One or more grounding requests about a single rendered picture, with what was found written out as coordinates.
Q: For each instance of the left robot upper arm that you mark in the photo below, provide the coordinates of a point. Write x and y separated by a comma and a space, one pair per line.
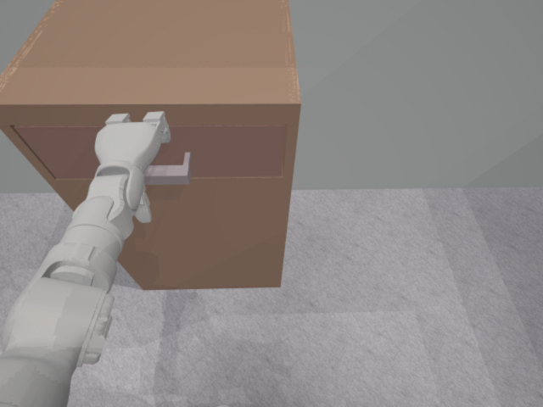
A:
61, 326

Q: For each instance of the cabinet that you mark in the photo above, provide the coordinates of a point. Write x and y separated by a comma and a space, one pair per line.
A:
201, 62

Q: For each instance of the robot left hand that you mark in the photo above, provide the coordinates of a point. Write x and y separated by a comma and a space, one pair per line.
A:
136, 143

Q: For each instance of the robot left forearm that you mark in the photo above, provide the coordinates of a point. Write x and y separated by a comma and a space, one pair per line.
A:
88, 252

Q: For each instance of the drawer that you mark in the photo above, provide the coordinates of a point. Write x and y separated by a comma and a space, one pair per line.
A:
217, 149

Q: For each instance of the handle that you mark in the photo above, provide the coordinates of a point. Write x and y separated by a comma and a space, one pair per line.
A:
169, 174

